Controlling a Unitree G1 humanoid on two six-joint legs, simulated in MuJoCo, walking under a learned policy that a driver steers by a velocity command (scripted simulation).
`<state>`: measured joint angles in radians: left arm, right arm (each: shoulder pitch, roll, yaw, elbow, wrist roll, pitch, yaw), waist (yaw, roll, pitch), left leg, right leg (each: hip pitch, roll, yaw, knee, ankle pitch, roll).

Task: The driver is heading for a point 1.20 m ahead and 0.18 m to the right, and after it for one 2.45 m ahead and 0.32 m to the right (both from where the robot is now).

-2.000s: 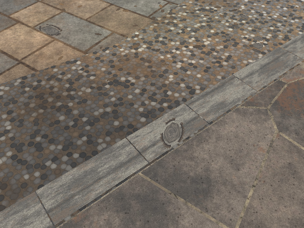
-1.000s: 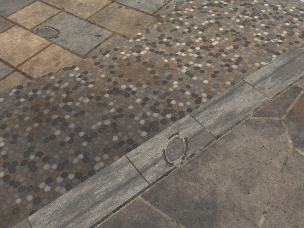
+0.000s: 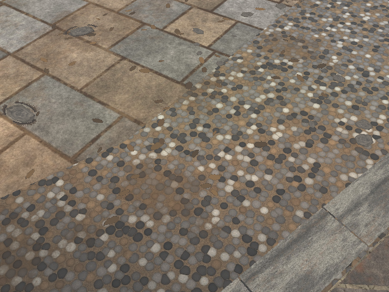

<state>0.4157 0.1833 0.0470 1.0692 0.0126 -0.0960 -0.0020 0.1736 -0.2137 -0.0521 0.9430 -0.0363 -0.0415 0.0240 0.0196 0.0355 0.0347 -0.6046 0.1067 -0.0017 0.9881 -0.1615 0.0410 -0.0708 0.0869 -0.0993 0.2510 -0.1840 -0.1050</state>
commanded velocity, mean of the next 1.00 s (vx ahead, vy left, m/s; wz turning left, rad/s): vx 0.50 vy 0.00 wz -0.31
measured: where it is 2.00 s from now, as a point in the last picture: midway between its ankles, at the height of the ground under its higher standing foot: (251, 168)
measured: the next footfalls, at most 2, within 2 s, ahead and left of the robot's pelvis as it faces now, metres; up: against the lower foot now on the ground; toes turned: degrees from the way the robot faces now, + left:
left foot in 0.26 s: +0.32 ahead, +0.12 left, +0.00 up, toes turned +4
right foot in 0.84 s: +0.56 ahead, -0.08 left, +0.00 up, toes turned -22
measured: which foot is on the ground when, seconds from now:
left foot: up 0.00-0.24, down 0.26-0.84, up 0.86-1.00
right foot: down 0.00-0.28, up 0.30-0.82, down 0.84-1.00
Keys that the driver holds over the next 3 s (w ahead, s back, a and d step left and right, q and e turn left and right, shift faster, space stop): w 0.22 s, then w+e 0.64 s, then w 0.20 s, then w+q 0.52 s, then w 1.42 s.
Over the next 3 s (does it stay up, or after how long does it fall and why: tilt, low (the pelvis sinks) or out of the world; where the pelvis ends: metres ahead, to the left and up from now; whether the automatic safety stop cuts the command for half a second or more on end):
stays up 1.58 -0.20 -0.02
